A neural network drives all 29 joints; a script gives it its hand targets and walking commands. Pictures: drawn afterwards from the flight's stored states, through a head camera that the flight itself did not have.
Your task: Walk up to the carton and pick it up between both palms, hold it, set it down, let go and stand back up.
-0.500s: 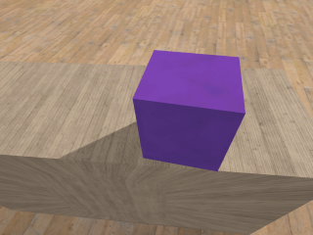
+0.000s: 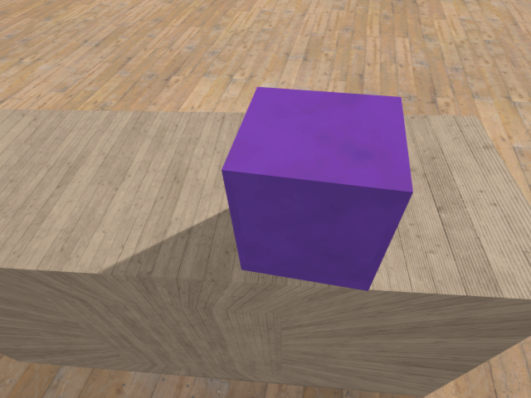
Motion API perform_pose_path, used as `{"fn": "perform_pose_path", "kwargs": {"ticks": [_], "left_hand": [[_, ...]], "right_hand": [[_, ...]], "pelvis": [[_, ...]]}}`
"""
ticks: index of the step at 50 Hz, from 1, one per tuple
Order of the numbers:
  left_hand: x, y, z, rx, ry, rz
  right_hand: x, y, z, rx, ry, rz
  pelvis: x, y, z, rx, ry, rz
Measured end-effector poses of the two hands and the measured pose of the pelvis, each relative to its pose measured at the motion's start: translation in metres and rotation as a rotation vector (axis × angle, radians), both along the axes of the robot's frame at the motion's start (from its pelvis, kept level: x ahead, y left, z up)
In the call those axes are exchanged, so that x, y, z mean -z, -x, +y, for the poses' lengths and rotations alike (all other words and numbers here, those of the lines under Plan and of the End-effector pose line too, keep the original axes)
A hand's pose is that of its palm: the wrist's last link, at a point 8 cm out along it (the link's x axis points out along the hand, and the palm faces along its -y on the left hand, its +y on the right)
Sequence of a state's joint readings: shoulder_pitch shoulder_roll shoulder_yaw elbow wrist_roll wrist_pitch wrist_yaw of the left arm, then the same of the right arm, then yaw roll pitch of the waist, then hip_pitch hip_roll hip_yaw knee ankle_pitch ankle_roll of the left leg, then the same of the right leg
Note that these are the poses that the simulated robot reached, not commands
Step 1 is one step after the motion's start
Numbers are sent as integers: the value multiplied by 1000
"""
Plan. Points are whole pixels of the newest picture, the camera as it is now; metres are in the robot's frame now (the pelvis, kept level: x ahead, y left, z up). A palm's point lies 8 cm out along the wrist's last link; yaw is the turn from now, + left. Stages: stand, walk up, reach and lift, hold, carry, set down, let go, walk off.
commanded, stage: stand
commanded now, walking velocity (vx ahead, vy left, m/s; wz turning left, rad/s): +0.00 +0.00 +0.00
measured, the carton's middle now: (314, 191) +0.40 -0.04 +0.10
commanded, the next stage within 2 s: none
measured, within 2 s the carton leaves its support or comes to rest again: neither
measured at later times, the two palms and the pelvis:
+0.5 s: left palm out of the picture -0.05 +0.20 -0.15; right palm out of the picture -0.02 -0.20 -0.15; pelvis +0.00 +0.00 +0.00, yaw +0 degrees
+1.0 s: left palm out of the picture -0.06 +0.20 -0.15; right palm out of the picture -0.06 -0.19 -0.15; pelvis -0.01 +0.00 +0.00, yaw +0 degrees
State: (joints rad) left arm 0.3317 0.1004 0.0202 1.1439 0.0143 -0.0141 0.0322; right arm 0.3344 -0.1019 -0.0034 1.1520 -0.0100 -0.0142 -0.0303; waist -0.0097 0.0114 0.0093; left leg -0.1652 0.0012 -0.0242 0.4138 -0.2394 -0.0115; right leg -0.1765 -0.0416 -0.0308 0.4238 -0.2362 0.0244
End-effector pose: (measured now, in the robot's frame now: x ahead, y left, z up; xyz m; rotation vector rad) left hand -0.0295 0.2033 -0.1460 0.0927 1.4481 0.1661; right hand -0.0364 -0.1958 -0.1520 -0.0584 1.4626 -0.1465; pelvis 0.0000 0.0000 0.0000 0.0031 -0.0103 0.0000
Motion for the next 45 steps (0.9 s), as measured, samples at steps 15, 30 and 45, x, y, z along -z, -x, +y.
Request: {"fn": "perform_pose_path", "kwargs": {"ticks": [15,30,45], "left_hand": [[2,10,-5,-15,14,17],[0,19,-3,-21,10,27],[2,21,-6,-12,23,27]], "right_hand": [[-2,1,-6,-5,18,11],[-1,-13,-5,-18,19,-37],[-2,17,-1,6,9,32]], "pelvis": [[0,0,-1,-1,1,-4],[0,4,2,-1,1,-10],[0,5,3,-1,3,-6]]}}
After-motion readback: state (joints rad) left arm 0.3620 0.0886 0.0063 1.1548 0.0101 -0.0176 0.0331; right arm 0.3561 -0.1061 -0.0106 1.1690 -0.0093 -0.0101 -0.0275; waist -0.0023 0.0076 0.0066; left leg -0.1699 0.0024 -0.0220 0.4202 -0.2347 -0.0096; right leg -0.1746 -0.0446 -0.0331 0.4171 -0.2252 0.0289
